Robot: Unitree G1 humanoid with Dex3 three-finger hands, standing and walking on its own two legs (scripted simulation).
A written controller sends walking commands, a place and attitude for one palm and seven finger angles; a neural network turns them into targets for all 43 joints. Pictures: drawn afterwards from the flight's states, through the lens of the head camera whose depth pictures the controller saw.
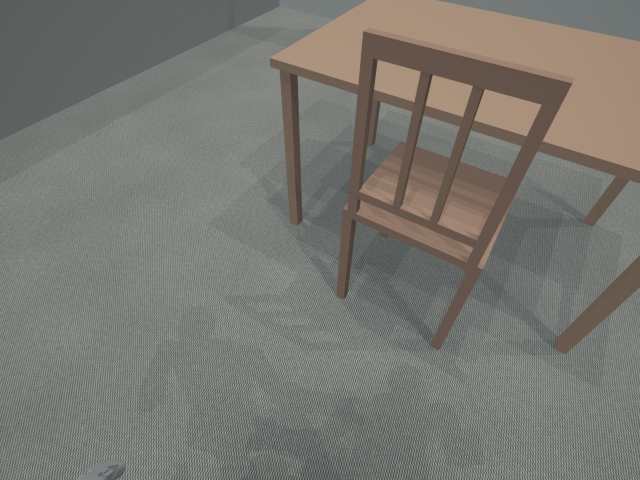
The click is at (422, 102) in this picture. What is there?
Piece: chair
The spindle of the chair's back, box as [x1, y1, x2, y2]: [393, 72, 432, 207]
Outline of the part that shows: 423,72 420,73 393,205 399,207 402,203 432,75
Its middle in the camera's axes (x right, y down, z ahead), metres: +0.20 -0.21 +0.88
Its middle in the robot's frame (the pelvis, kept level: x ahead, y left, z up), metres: +0.81 -0.16 -0.04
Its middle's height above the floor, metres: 0.73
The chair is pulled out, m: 0.00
